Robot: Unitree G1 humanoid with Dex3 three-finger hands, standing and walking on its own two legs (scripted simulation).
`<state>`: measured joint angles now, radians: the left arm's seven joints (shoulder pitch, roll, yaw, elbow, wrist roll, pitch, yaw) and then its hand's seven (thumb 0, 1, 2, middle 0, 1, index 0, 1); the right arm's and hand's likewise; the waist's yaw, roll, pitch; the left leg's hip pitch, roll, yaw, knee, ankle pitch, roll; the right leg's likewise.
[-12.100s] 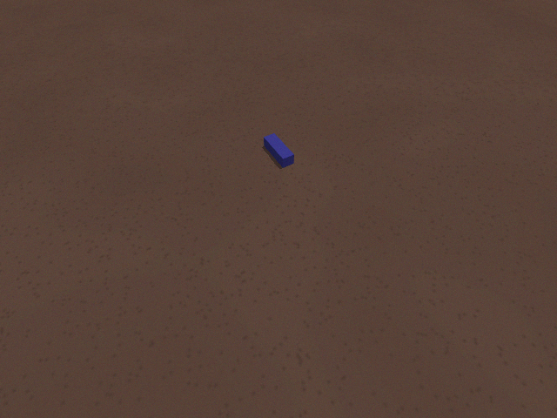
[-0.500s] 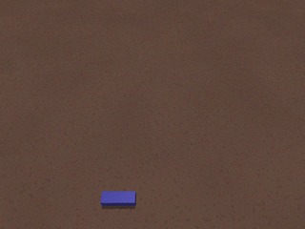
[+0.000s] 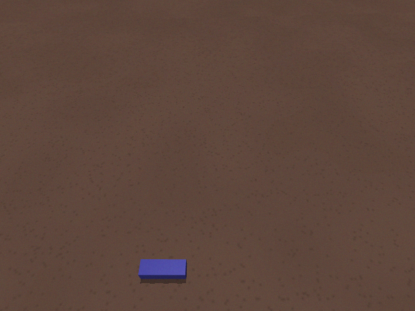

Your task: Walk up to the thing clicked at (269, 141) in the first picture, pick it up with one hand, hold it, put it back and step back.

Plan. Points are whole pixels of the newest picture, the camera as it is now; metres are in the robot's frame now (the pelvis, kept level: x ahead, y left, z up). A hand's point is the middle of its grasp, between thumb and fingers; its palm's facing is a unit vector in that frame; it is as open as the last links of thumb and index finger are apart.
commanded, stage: stand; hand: left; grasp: from above
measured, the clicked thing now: (163, 269) +0.41 +0.23 -0.75
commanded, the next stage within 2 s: rise first in 0.18 s
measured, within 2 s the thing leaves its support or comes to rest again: neither
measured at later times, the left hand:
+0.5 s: hand out of the picture +0.14 +0.25 -0.17, palm faces +0.00 -0.94 -0.34, open 8.7 cm
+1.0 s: hand out of the picture +0.11 +0.26 -0.23, palm faces -0.15 -0.88 -0.45, open 14.0 cm
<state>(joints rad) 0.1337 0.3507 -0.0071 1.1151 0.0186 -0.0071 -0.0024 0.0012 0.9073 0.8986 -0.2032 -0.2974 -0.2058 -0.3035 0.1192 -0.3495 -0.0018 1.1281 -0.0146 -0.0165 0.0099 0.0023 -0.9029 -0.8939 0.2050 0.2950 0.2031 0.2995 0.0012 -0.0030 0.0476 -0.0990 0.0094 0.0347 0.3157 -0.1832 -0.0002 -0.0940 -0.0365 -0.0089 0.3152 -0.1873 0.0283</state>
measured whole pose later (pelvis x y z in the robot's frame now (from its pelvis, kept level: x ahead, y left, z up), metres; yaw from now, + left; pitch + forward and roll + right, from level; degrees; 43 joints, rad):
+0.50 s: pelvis -0.02 -0.01 -0.02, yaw +1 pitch +6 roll +0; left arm -0.06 0.35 0.14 1.07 0.09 -0.02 -0.02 0.00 0.56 0.95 -0.13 -0.65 -0.13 -0.66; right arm 0.21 -0.27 -0.01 0.82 0.02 -0.05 -0.02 0.00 -0.92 -0.90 0.20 0.29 0.20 0.30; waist -0.02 -0.02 0.02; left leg -0.41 0.02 0.02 0.59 -0.27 -0.01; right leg -0.40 -0.03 -0.02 0.58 -0.28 0.01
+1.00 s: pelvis -0.02 +0.00 -0.09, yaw +1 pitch +17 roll -2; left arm 0.21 0.33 0.15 0.56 0.25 0.16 -0.02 -0.01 -0.50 1.01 -0.06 -1.07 -0.06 -1.08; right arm 0.20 -0.24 -0.04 0.59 0.00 -0.14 -0.02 0.01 -0.90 -0.89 0.20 0.30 0.20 0.30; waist -0.03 0.00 -0.10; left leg -0.91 0.04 -0.01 1.12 -0.51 -0.01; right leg -0.87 -0.02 -0.03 1.09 -0.50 0.02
